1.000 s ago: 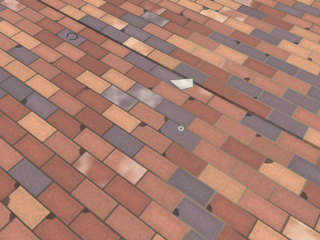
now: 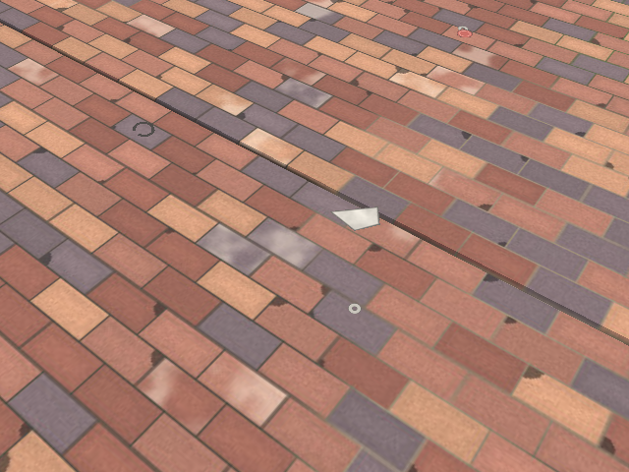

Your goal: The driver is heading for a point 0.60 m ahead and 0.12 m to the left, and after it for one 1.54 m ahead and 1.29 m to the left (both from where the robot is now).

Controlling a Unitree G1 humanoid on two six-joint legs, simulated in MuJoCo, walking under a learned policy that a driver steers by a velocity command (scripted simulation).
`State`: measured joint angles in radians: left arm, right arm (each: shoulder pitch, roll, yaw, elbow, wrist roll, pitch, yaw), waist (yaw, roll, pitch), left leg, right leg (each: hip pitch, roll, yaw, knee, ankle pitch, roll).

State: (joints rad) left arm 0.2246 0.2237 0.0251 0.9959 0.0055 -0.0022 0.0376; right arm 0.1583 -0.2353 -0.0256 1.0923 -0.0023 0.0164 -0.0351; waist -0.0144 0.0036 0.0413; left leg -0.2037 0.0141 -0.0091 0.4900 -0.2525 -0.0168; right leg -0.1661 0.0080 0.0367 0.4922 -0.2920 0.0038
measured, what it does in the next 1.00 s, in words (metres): walks ahead: right foot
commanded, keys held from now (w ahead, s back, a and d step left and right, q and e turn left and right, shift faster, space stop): no key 0.16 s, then w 0.68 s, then w+q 0.16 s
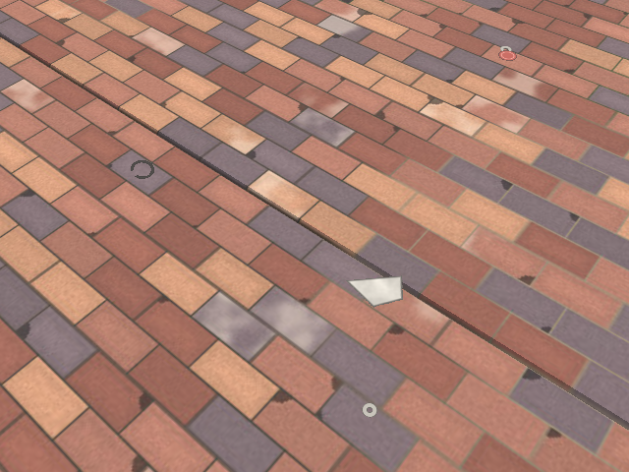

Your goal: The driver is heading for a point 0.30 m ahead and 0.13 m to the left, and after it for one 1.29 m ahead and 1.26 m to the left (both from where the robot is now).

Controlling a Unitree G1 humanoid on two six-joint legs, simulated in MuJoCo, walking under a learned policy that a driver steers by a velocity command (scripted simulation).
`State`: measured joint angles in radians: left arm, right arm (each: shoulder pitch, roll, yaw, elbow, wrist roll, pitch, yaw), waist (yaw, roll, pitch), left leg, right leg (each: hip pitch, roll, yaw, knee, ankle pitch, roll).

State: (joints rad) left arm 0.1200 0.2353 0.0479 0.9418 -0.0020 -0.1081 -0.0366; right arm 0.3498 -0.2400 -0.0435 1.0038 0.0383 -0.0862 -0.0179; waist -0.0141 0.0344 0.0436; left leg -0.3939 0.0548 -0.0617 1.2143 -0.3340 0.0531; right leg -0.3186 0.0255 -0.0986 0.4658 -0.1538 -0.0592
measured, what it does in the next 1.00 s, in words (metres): walks ahead, turning left: left foot, then right foot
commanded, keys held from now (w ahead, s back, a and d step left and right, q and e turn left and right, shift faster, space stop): w+q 1.00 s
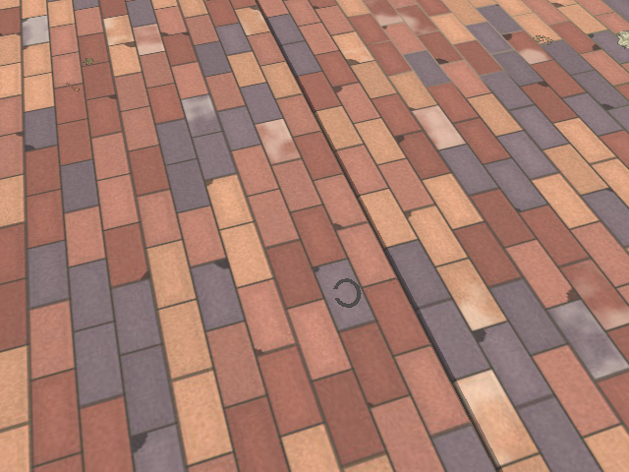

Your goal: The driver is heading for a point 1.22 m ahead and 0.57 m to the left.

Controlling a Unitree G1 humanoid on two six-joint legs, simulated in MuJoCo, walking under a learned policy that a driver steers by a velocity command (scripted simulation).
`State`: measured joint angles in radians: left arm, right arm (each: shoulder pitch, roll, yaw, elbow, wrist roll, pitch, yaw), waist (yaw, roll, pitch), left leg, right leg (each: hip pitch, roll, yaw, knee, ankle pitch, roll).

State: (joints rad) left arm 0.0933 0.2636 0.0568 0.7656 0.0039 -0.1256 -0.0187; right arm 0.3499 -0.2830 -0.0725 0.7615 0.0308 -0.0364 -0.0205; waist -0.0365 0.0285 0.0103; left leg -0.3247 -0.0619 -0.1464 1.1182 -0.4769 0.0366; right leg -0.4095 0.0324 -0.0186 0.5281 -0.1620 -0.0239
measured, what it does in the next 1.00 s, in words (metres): walks ahead, turning left: left foot, then right foot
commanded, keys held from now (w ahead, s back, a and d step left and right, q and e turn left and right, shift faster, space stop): w+q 0.76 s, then w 0.22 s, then no key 0.02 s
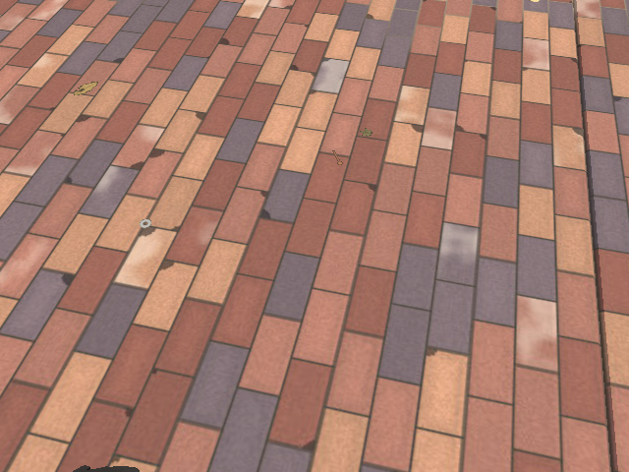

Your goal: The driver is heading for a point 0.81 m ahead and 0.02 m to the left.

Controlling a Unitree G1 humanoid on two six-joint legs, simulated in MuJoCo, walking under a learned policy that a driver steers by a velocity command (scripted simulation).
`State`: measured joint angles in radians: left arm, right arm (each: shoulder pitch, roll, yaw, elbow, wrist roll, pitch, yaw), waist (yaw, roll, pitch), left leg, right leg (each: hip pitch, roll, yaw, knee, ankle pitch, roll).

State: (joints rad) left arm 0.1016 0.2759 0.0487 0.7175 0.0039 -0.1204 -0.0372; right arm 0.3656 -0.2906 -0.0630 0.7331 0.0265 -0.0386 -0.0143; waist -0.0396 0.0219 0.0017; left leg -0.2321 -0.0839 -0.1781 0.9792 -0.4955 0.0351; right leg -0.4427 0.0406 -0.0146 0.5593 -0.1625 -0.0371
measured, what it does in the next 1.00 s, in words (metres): walks ahead: left foot, then left foot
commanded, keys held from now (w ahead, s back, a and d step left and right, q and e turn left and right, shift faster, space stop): no key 0.38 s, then w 0.62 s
